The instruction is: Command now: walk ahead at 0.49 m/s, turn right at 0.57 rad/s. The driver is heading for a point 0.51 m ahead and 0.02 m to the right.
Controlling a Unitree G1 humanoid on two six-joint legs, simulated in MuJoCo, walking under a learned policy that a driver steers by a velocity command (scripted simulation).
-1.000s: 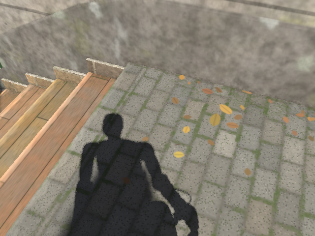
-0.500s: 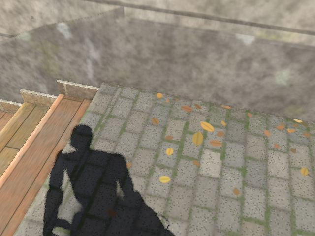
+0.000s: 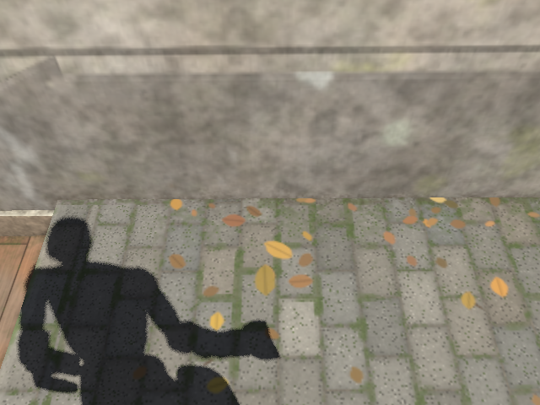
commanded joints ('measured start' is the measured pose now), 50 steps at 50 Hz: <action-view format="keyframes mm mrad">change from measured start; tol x32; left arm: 1 -35 149 31 -88 -1 -24 25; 17 237 29 -16 -157 -25 3 51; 50 -253 114 -30 -161 48 30 13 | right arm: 1 54 -78 -25 -54 -26 21 -12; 50 174 -62 26 -56 -24 145 -37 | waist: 1 -48 -33 -51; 15 -80 -142 -178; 17 -47 372 -414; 21 -63 11 -45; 35 -35 123 -106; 40 -8 -278 -418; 50 -61 -152 -110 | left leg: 1 -33 16 25 -137 117 -50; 13 104 -117 11 -717 243 -5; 15 410 -64 -8 -753 249 64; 17 945 315 -687 -845 -23 285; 30 404 57 52 -964 749 179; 38 452 13 54 -651 595 48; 41 45 -62 -18 -145 -385 -55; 50 348 -40 62 -490 20 -92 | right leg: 1 -25 -254 263 -206 230 -174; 15 97 -200 380 217 163 -19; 17 -410 -20 182 787 -470 77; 37 -30 -136 12 9 205 62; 40 578 -536 435 130 1086 -197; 50 -113 -295 171 -163 -190 -47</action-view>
